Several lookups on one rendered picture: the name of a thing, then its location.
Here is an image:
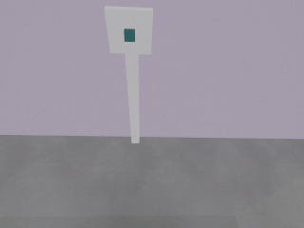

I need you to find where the panel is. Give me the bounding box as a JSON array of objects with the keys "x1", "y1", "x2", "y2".
[{"x1": 104, "y1": 6, "x2": 153, "y2": 143}]

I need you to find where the button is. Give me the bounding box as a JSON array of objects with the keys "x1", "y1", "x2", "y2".
[{"x1": 123, "y1": 28, "x2": 135, "y2": 42}]

